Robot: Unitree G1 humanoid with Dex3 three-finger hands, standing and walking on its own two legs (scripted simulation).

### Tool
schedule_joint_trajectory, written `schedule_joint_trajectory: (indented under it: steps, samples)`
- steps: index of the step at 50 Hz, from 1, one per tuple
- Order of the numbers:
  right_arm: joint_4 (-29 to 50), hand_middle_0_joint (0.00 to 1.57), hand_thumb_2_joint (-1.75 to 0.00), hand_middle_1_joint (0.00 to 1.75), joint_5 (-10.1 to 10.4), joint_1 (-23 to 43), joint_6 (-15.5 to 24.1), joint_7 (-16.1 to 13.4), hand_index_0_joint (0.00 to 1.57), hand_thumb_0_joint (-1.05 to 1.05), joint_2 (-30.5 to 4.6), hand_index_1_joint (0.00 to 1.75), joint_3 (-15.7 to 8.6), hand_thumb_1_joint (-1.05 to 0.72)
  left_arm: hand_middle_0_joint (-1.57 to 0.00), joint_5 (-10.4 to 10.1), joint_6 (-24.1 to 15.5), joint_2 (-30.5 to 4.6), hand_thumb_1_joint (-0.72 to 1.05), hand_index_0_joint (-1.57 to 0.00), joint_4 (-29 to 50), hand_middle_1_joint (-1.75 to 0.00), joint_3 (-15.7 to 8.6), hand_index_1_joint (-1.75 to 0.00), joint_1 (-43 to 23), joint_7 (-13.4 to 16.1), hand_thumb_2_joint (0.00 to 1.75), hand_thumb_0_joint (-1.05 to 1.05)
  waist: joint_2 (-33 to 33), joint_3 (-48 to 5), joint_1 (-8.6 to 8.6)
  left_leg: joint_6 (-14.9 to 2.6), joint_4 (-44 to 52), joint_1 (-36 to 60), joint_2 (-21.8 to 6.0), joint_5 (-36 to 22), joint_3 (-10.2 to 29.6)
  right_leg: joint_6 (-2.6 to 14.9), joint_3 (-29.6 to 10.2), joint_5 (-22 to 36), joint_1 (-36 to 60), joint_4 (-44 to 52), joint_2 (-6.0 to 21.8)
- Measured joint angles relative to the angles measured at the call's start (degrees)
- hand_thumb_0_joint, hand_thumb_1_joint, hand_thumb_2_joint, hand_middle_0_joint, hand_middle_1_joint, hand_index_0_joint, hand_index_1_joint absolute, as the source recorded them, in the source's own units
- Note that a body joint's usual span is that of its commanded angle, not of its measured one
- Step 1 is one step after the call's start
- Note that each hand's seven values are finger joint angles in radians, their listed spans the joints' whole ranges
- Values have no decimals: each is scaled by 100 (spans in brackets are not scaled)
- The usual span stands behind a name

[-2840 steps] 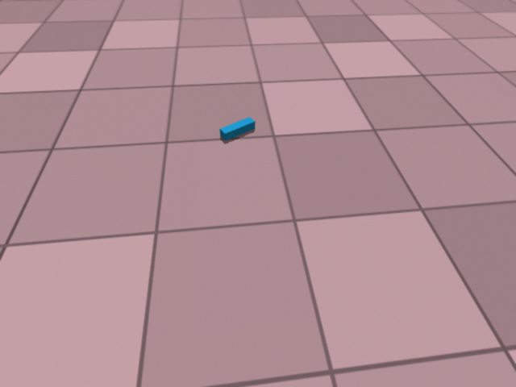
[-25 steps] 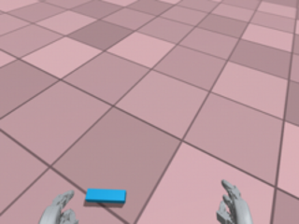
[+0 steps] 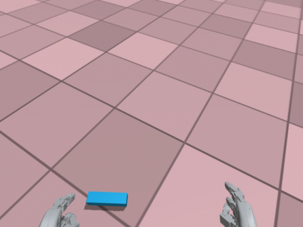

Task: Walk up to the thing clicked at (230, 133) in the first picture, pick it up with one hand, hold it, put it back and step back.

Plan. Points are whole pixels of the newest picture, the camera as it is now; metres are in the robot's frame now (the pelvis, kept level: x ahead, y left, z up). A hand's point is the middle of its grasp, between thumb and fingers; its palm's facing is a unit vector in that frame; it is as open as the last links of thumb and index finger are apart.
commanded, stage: home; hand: left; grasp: from above
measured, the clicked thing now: (107, 199) +0.42 +0.23 -0.69
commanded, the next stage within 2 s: stand in 0.14 s
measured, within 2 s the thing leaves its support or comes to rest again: neither
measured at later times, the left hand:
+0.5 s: hand out of the picture +0.12 +0.22 -0.10, palm faces +0.02 -0.94 -0.33, open 7.4 cm
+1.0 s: hand out of the picture +0.02 +0.25 -0.10, palm faces +0.04 -0.95 -0.32, open 7.4 cm
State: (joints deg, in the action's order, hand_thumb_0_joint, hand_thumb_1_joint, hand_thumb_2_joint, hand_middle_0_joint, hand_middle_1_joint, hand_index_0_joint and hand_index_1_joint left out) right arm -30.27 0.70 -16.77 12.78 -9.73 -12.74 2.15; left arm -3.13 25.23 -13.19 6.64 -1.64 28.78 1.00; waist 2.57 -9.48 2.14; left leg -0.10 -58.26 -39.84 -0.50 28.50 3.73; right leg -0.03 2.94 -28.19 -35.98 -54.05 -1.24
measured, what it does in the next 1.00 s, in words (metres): rises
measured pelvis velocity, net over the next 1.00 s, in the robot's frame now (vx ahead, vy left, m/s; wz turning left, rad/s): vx -0.02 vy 0.02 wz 0.00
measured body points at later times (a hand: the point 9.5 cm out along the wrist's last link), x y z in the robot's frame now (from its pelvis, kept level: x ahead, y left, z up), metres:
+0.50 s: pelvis -0.01 +0.00 +0.03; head +0.01 +0.01 +0.48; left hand +0.12 +0.27 -0.07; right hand +0.11 -0.27 -0.08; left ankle +0.00 +0.11 -0.68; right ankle -0.01 -0.12 -0.68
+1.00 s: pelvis -0.02 +0.02 +0.06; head -0.02 +0.02 +0.51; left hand +0.02 +0.30 -0.08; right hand +0.05 -0.26 -0.08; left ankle +0.00 +0.11 -0.68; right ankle -0.01 -0.12 -0.68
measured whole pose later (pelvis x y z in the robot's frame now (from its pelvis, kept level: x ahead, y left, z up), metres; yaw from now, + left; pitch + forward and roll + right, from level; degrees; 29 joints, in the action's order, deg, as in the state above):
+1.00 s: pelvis -0.02 +0.02 +0.06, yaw +0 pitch -4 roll +0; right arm -62.4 -1.7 -9.3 0.3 -1.2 -15.5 -2.2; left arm 2.0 0.7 -15.9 -63.1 -2.5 11.0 1.6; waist 0.1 3.5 -1.3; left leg -1.8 -23.0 -7.9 2.4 10.9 1.2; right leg -1.8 0.5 -12.3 -6.2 -22.6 2.1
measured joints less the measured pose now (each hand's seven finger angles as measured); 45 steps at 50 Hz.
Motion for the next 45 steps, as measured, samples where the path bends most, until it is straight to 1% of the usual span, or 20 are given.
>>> schedule_joint_trajectory:
  steps: [12, 13, 14, 15, 16, 17, 19, 22, 25, 29, 36, 45]
  samples:
    - [2, 21, -90, 30, 3, -13, -6, -11, 21, 2, -18, 30, -21, -90, -20, 8, -24, 12, 90, -20, -36, -30, 6, -30, -21, 1, 90, 1, -6, -3, 7, 21, 7, 10, -12, -15, 10, 21, 9, 4, 0, -13, -12]
    - [-119, 21, -90, 30, -158, 71, -31, 43, 21, 2, -14, 30, -83, -90, -20, 134, -302, -20, 90, -20, -330, -30, 67, -30, -188, 21, 90, 1, -35, 168, -31, 13, 53, 152, 0, -36, -8, 24, -8, 12, 128, 7, 2]
    - [-352, 21, -90, 30, -317, 211, -157, 150, 21, 1, -36, 30, -129, -90, -20, 281, -697, -67, 90, -20, -863, -31, 129, -30, -482, 42, 90, 1, -99, 378, -105, -2, 165, 361, 29, -90, -52, 31, -48, 36, 302, 56, 34]
    - [-613, 21, -90, 30, -429, 353, -340, 281, 21, 1, -79, 30, -135, -90, -20, 400, -1033, -108, 90, -20, -1438, -31, 156, -30, -777, 55, 90, 1, -178, 527, -180, -11, 311, 548, 65, -163, -106, 39, -99, 71, 443, 118, 74]
    - [-844, 21, -90, 30, -513, 472, -518, 407, 21, 1, -130, 30, -125, -90, -20, 491, -1284, -138, 90, -20, -1961, -31, 152, -30, -1029, 62, 90, 1, -239, 630, -233, -14, 458, 699, 94, -239, -144, 42, -136, 115, 558, 198, 107]
    - [-1033, 21, -90, 30, -553, 561, -657, 518, 21, 1, -176, 30, -126, -90, -20, 549, -1479, -164, 90, -20, -2414, -31, 135, -30, -1235, 65, 90, 1, -279, 728, -271, -20, 601, 839, 117, -312, -168, 38, -159, 166, 674, 292, 132]
    - [-1304, 21, -90, 30, -505, 654, -826, 693, 21, 1, -231, 30, -181, -90, -20, 606, -1750, -224, 90, -20, -3096, -31, 88, -30, -1494, 59, 90, 1, -345, 899, -319, -31, 880, 1111, 157, -448, -211, 23, -202, 264, 899, 485, 177]
    - [-1578, 21, -90, 30, -404, 670, -946, 828, 21, 1, -279, 30, -303, -90, -20, 600, -1996, -284, 90, -20, -3831, -31, -9, -30, -1630, 68, 90, 1, -379, 1035, -342, -42, 1233, 1432, 181, -611, -248, 0, -240, 404, 1185, 781, 205]
    - [-1839, 21, -90, 30, -372, 634, -1040, 880, 21, 1, -318, 30, -404, -90, -20, 601, -2151, -311, 90, -20, -4471, -30, -75, -30, -1652, 86, 90, 1, -363, 1075, -325, -61, 1519, 1708, 196, -729, -242, -26, -235, 529, 1472, 1084, 222]
    - [-2162, 21, -90, 30, -364, 566, -1107, 880, 21, 1, -342, 30, -468, -90, -20, 576, -2272, -304, 90, -20, -5172, -30, -121, -30, -1626, 104, 90, 1, -333, 1096, -318, -94, 1866, 2090, 208, -863, -253, -67, -247, 690, 1869, 1472, 237]
    - [-2644, 21, -90, 30, -324, 577, -1194, 848, 21, 1, -284, 30, -443, -91, -20, 522, -2368, -231, 90, -20, -6030, -30, -113, -30, -1657, 93, 90, 1, -280, 1176, -335, -143, 2579, 2653, 231, -1213, -262, -128, -258, 1092, 2467, 2269, 265]
    - [-3060, 21, -90, 30, -256, 706, -1240, 848, 21, 1, -231, 30, -421, -90, -20, 505, -2434, -233, 90, -20, -6731, -30, -89, -30, -1761, 69, 90, 1, -263, 1299, -343, -170, 3303, 3086, 281, -1631, -254, -174, -251, 1495, 2896, 2971, 321]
